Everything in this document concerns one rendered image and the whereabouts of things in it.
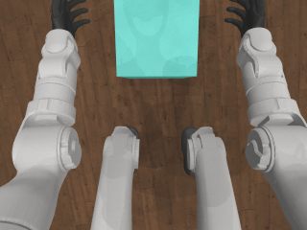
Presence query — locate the robot left upper arm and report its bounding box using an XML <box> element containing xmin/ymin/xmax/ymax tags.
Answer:
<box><xmin>0</xmin><ymin>125</ymin><xmax>82</xmax><ymax>230</ymax></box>

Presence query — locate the left robot hand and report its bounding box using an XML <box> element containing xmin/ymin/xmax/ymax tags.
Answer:
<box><xmin>51</xmin><ymin>0</ymin><xmax>90</xmax><ymax>38</ymax></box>

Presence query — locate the right robot forearm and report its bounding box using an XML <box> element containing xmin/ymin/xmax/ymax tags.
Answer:
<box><xmin>236</xmin><ymin>27</ymin><xmax>307</xmax><ymax>128</ymax></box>

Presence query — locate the robot left thigh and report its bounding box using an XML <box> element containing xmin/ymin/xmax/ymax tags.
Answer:
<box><xmin>90</xmin><ymin>132</ymin><xmax>140</xmax><ymax>230</ymax></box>

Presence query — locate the robot right upper arm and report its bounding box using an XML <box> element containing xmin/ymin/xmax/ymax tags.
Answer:
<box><xmin>245</xmin><ymin>126</ymin><xmax>307</xmax><ymax>230</ymax></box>

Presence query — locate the right robot hand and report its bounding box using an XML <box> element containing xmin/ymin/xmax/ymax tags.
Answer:
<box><xmin>224</xmin><ymin>0</ymin><xmax>266</xmax><ymax>38</ymax></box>

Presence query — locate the carton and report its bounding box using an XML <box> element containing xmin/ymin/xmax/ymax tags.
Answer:
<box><xmin>114</xmin><ymin>0</ymin><xmax>200</xmax><ymax>79</ymax></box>

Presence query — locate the left robot forearm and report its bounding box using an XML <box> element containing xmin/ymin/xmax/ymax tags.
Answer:
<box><xmin>12</xmin><ymin>29</ymin><xmax>81</xmax><ymax>168</ymax></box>

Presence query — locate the right robot shin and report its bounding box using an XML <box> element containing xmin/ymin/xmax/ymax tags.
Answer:
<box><xmin>190</xmin><ymin>126</ymin><xmax>226</xmax><ymax>171</ymax></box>

